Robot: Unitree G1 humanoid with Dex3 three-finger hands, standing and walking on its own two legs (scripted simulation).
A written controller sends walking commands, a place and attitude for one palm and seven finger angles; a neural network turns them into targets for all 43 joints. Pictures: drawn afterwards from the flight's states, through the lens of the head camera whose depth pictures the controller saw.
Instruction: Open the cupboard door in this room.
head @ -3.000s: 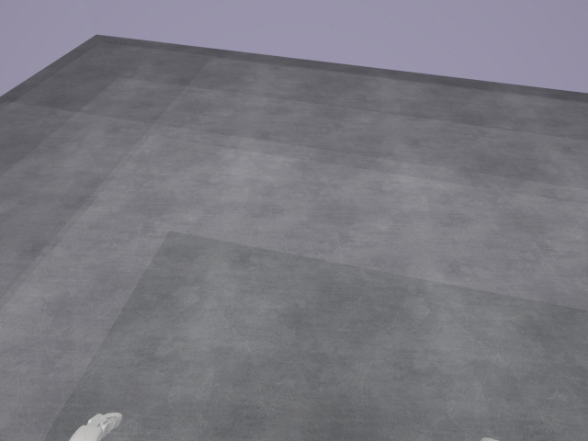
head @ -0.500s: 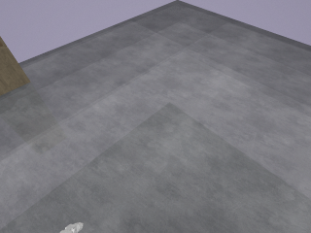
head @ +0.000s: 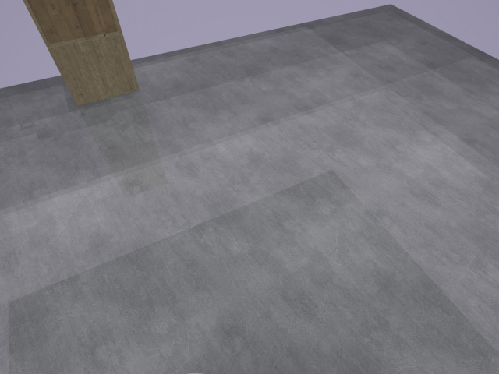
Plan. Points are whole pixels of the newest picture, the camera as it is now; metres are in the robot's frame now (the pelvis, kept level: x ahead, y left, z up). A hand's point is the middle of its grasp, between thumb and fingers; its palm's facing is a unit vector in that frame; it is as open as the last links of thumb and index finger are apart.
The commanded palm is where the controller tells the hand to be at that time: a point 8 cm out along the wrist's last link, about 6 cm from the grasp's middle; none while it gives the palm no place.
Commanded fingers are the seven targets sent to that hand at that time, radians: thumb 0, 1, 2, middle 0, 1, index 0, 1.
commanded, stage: turn or walk to find it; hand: left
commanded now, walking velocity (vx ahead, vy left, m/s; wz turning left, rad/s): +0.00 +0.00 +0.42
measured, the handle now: out of the picture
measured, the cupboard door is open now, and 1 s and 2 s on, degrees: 0 0 0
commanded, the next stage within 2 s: stand and wait in 0.22 s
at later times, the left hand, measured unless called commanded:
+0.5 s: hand out of the picture +0.03 +0.22 -0.16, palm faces +0.16 -0.95 -0.26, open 7.4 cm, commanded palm none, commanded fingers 0.00 0.90 0.90 -0.20 -0.30 -0.20 -0.30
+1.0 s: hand out of the picture -0.11 +0.19 -0.18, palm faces +0.36 -0.90 -0.22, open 7.4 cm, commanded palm none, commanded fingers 0.00 0.90 0.90 -0.20 -0.30 -0.20 -0.30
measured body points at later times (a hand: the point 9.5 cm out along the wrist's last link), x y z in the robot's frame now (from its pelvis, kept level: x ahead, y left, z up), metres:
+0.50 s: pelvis -0.02 +0.01 +0.00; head -0.01 +0.00 +0.45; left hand +0.02 +0.27 -0.14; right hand +0.05 -0.22 -0.15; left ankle -0.02 +0.12 -0.73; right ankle -0.01 -0.11 -0.72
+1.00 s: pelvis -0.07 +0.01 +0.00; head -0.05 +0.02 +0.45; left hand -0.12 +0.24 -0.16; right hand +0.05 -0.23 -0.15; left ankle -0.12 +0.11 -0.72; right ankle -0.01 -0.10 -0.73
